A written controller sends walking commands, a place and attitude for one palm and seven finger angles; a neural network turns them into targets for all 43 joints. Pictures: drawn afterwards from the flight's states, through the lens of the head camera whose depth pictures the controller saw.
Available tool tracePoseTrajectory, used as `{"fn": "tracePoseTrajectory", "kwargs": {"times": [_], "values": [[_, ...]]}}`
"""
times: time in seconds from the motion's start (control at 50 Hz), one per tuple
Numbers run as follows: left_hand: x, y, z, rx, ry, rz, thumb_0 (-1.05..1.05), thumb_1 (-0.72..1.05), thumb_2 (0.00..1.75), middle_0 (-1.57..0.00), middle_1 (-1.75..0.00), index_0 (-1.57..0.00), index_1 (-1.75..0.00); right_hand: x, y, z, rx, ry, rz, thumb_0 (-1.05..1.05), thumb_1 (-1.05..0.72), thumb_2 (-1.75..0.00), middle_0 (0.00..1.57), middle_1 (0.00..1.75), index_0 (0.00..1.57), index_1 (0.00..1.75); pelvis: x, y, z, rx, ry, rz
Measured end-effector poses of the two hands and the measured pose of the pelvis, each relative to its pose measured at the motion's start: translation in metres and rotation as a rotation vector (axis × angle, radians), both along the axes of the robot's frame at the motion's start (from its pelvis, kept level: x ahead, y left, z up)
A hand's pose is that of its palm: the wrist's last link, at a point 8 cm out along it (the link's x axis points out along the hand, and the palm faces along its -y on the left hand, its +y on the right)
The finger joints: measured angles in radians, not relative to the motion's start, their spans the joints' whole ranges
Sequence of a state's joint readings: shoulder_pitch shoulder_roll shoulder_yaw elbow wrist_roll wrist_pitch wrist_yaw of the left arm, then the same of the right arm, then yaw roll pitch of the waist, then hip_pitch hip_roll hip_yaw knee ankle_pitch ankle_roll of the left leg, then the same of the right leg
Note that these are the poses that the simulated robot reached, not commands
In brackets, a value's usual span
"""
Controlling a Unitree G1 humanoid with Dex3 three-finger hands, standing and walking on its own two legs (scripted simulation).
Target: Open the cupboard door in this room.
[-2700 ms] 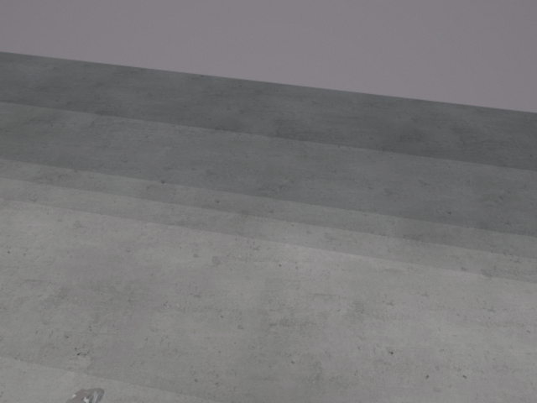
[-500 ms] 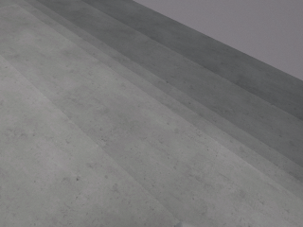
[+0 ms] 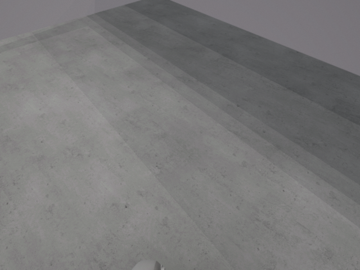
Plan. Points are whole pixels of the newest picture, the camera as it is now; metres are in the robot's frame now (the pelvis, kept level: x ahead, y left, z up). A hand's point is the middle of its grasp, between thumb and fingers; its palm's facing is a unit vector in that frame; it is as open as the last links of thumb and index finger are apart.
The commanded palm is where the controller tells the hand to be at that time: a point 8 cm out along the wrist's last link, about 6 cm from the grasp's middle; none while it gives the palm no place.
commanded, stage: turn or walk to find it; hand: left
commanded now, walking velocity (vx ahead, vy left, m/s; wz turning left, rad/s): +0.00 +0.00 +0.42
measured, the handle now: out of the picture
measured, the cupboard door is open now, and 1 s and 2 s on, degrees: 0 0 0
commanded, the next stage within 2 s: none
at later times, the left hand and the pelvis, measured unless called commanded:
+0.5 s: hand out of the picture -0.03 +0.29 -0.18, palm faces +0.25 -0.94 -0.23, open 7.4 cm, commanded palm none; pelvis -0.03 +0.07 +0.00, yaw +12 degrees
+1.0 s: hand out of the picture -0.04 +0.22 -0.14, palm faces +0.41 -0.87 -0.28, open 7.4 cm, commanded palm none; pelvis -0.05 +0.01 +0.00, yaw +26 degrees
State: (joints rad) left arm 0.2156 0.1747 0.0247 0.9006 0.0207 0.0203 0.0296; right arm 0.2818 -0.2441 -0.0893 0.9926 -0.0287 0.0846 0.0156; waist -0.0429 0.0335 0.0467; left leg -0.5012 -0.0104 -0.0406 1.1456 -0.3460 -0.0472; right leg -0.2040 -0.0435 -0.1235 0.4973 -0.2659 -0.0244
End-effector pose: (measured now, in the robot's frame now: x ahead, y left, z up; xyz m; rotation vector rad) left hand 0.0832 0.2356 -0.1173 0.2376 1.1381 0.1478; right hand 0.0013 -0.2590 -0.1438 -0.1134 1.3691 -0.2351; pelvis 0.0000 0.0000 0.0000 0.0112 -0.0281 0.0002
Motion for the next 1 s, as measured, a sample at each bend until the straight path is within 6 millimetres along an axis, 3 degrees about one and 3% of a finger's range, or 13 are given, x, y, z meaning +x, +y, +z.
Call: {"fn": "tracePoseTrajectory", "kwargs": {"times": [0.14, 0.32, 0.44, 0.54, 0.66, 0.8, 0.86, 1.0], "values": [[-0.053, 0.012, -0.015, -0.035, 0.074, 0.105, 0.00, 0.91, 0.90, -0.20, -0.30, -0.20, -0.30, 0.021, 0.008, 0.007, -0.031, 0.027, 0.102, 0.00, -0.91, -0.90, 0.20, 0.30, 0.20, 0.30, -0.006, 0.011, -0.001, 0.001, 0.004, 0.075], [-0.130, 0.068, -0.049, -0.064, 0.217, 0.247, 0.00, 0.91, 0.90, -0.20, -0.30, -0.20, -0.30, 0.090, 0.067, 0.021, -0.081, -0.151, 0.267, 0.00, -0.91, -0.90, 0.20, 0.30, 0.20, 0.30, -0.021, 0.050, -0.013, -0.023, 0.010, 0.139], [-0.135, 0.092, -0.035, -0.062, 0.183, 0.290, 0.00, 0.91, 0.90, -0.20, -0.30, -0.20, -0.30, 0.102, 0.099, 0.037, -0.072, -0.199, 0.329, 0.00, -0.91, -0.90, 0.20, 0.30, 0.20, 0.30, -0.027, 0.064, 0.001, -0.044, 0.008, 0.184], [-0.126, 0.100, -0.023, -0.047, 0.112, 0.312, 0.00, 0.91, 0.90, -0.20, -0.30, -0.20, -0.30, 0.099, 0.111, 0.036, -0.049, -0.196, 0.352, 0.00, -0.91, -0.90, 0.20, 0.30, 0.21, 0.30, -0.032, 0.069, 0.005, -0.044, 0.007, 0.225], [-0.110, 0.096, -0.013, -0.029, 0.040, 0.323, 0.00, 0.91, 0.90, -0.20, -0.30, -0.20, -0.30, 0.079, 0.103, 0.025, -0.026, -0.143, 0.357, 0.00, -0.91, -0.90, 0.20, 0.30, 0.21, 0.30, -0.037, 0.063, 0.005, -0.036, 0.010, 0.279], [-0.099, 0.070, -0.001, -0.001, -0.037, 0.336, 0.00, 0.91, 0.90, -0.20, -0.30, -0.20, -0.30, 0.053, 0.072, 0.005, 0.000, -0.052, 0.365, 0.00, -0.91, -0.90, 0.20, 0.30, 0.21, 0.30, -0.043, 0.038, -0.001, -0.016, 0.020, 0.341], [-0.107, 0.055, 0.000, 0.025, -0.056, 0.353, 0.00, 0.91, 0.90, -0.20, -0.30, -0.20, -0.30, 0.050, 0.056, -0.007, 0.016, -0.026, 0.374, 0.00, -0.91, -0.90, 0.20, 0.30, 0.21, 0.30, -0.045, 0.024, -0.006, -0.008, 0.020, 0.366], [-0.155, 0.026, 0.006, 0.021, -0.002, 0.447, 0.00, 0.91, 0.90, -0.20, -0.30, -0.20, -0.30, 0.061, 0.038, -0.004, 0.018, 0.002, 0.446, 0.00, -0.91, -0.90, 0.20, 0.30, 0.20, 0.30, -0.050, 0.009, 0.001, 0.012, -0.001, 0.451]]}}
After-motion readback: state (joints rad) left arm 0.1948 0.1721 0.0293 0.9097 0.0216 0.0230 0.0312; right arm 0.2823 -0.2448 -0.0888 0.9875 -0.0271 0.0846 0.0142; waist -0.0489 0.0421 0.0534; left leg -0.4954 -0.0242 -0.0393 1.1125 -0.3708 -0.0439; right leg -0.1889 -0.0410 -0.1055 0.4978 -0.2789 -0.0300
